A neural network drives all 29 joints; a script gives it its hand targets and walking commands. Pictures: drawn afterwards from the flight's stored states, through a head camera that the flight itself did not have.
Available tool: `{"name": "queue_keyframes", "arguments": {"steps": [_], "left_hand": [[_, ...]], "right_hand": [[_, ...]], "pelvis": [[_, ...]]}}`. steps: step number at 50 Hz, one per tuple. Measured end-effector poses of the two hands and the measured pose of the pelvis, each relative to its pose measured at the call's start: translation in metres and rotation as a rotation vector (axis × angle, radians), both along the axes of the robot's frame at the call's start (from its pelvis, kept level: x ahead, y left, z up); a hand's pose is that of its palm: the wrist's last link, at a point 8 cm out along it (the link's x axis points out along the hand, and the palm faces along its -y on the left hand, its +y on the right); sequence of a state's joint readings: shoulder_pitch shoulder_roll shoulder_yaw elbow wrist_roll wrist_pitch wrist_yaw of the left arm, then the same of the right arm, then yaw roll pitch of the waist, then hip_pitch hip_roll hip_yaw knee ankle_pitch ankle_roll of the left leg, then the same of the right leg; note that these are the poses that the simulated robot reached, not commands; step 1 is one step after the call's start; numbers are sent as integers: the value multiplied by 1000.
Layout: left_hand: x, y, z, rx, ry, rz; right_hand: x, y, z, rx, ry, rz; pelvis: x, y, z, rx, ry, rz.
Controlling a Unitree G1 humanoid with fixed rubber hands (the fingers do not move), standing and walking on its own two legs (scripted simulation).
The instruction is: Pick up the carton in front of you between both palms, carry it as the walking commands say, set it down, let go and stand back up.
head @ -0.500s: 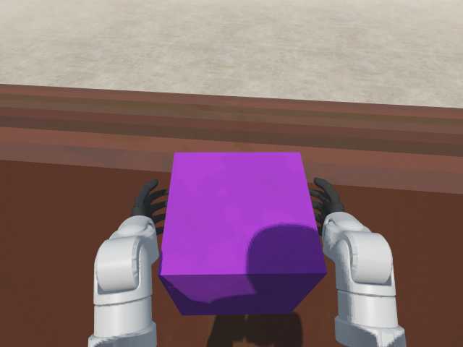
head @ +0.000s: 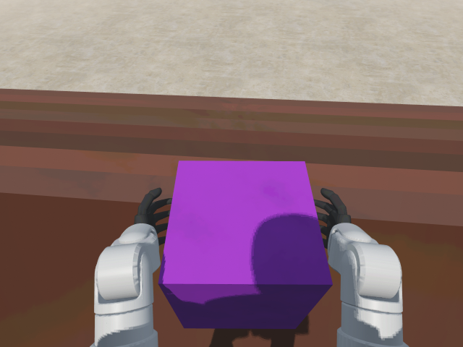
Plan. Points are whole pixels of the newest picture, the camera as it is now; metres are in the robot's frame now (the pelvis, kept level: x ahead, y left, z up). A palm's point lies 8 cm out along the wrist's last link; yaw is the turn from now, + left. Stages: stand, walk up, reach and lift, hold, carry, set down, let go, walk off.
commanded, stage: carry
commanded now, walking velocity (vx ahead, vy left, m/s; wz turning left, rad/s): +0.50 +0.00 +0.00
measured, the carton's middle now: (240, 250) +0.28 +0.00 +0.01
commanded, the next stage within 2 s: none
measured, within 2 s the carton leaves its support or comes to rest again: neither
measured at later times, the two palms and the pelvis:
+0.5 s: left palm (178, 90) +0.65 +0.14 +0.10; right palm (305, 99) +0.61 -0.16 +0.10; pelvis +0.34 +0.02 +0.01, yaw -5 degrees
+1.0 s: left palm (199, 31) +1.03 +0.12 +0.08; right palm (288, 30) +1.04 -0.18 +0.07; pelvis +0.66 -0.04 +0.00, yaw -3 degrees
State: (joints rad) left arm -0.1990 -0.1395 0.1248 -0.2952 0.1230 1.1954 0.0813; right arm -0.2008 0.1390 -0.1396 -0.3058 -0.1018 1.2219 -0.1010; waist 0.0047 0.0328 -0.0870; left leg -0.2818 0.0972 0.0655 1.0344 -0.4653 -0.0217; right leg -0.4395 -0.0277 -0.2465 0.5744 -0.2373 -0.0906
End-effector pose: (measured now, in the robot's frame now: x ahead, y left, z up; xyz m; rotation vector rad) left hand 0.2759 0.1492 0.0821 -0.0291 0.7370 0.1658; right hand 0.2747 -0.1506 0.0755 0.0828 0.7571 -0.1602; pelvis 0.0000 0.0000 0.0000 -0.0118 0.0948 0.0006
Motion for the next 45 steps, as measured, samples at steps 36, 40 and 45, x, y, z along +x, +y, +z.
{"name": "queue_keyframes", "arguments": {"steps": [36,40,45], "left_hand": [[557,-15,47,31,-73,-127],[631,-23,39,50,-37,-108],[705,-28,17,79,46,-69]], "right_hand": [[536,-14,59,-101,-68,-22],[617,-23,46,-109,-33,24],[705,-29,16,-83,44,81]], "pelvis": [[479,8,9,-9,-23,-67],[541,-8,-7,2,-25,-45],[604,-25,-14,5,-32,-48]]}}
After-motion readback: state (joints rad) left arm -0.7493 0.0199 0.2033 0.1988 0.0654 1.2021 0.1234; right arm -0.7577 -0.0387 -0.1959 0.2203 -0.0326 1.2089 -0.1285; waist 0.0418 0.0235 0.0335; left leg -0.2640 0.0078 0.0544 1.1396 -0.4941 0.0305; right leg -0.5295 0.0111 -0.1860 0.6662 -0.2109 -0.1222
